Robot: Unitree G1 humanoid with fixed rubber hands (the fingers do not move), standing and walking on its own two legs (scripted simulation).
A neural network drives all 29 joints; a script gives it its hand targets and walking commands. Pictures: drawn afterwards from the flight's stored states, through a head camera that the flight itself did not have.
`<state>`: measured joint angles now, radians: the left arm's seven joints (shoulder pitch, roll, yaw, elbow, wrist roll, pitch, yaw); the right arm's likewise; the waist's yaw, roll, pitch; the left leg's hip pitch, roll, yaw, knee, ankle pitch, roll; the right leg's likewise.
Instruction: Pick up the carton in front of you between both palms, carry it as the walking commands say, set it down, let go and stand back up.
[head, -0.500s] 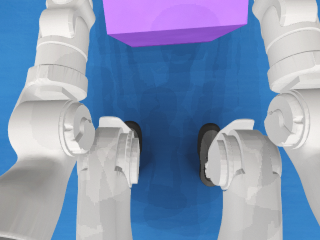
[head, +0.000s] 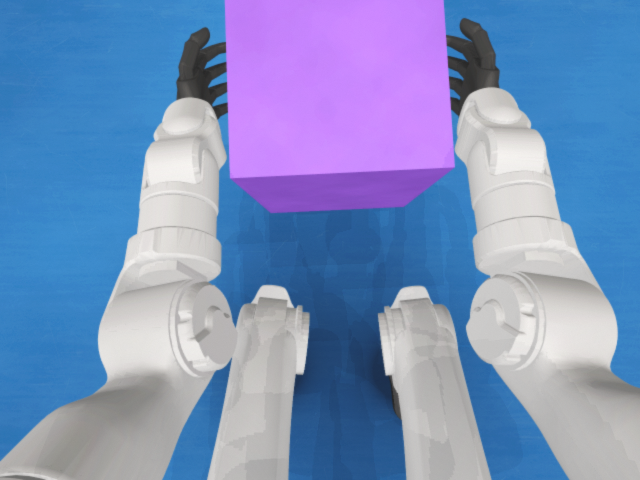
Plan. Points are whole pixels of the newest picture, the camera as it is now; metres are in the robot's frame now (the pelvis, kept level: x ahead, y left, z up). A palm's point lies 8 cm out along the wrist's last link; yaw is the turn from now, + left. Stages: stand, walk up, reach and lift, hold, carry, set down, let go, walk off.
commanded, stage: reach and lift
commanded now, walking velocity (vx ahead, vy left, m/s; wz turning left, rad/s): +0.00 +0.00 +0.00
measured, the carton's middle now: (335, 118) +0.53 +0.01 -0.14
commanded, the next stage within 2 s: none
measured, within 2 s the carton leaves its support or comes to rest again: neither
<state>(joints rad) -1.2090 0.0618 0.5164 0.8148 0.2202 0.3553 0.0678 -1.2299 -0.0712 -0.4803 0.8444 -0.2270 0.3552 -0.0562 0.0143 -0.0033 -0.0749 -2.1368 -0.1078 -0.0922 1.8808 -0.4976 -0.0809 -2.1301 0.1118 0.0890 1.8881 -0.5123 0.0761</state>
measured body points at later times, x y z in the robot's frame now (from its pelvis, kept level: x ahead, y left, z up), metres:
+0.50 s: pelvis +0.03 +0.00 +0.11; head +0.24 +0.00 +0.51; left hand +0.50 +0.16 +0.06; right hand +0.50 -0.14 +0.06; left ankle +0.12 +0.13 -0.42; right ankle +0.12 -0.13 -0.42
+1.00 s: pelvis +0.08 +0.00 +0.25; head +0.18 +0.00 +0.69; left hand +0.45 +0.16 +0.22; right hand +0.45 -0.15 +0.22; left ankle +0.12 +0.13 -0.42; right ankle +0.12 -0.13 -0.42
